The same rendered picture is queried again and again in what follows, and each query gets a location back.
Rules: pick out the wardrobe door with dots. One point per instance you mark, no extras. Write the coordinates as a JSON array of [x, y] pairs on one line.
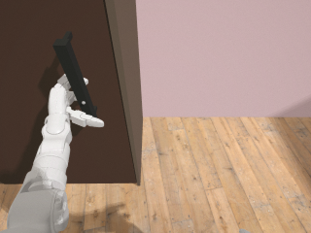
[[30, 68]]

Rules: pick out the left robot upper arm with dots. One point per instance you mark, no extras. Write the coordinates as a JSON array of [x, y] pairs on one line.
[[41, 211]]

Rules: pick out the handle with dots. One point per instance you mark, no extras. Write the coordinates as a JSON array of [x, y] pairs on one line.
[[71, 68]]

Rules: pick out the robot left hand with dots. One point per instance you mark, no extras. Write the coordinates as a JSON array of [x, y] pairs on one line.
[[60, 98]]

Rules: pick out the robot left forearm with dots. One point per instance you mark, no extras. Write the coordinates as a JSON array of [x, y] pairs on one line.
[[51, 160]]

